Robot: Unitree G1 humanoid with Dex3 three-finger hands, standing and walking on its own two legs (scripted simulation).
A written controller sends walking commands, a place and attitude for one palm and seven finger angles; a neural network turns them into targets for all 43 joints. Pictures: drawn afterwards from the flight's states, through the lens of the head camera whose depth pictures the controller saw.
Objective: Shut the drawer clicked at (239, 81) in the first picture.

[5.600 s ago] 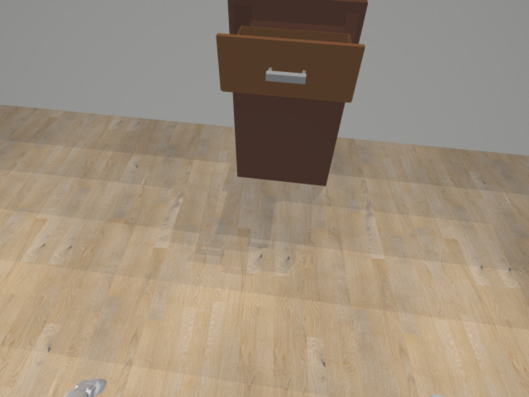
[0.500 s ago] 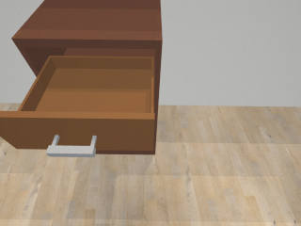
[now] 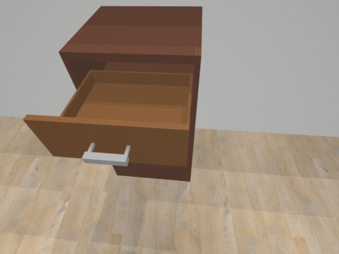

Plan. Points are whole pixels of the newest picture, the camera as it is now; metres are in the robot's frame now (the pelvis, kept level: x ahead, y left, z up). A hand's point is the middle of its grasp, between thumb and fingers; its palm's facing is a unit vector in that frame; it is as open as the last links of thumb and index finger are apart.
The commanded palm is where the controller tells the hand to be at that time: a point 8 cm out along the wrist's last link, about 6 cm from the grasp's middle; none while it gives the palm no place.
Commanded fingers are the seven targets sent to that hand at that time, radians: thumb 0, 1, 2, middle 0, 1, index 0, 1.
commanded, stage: come to a stop and stand still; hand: left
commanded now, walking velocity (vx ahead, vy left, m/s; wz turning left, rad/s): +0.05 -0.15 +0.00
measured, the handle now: (108, 153) +0.36 +0.22 +0.00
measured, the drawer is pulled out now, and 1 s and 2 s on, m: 0.29 0.29 0.29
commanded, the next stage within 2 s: look again from close up in 0.32 s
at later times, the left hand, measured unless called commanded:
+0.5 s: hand out of the picture +0.03 +0.20 -0.19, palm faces -0.03 -0.97 -0.23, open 7.3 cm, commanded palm none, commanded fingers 0.00 0.90 0.90 -0.20 -0.30 -0.20 -0.30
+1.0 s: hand out of the picture +0.04 +0.17 -0.17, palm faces +0.01 -0.97 -0.26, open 7.3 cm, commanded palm none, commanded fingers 0.00 0.90 0.90 -0.20 -0.30 -0.20 -0.30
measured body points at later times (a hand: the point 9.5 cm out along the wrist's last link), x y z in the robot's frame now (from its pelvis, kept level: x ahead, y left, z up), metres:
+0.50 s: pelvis +0.00 +0.02 -0.02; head +0.02 +0.01 +0.43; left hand +0.03 +0.25 -0.17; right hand -0.02 -0.20 -0.18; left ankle -0.01 +0.15 -0.75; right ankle -0.01 -0.10 -0.75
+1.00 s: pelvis +0.02 -0.01 -0.01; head +0.03 -0.05 +0.44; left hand +0.04 +0.22 -0.15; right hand +0.01 -0.23 -0.19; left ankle -0.01 +0.15 -0.75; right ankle -0.01 -0.10 -0.75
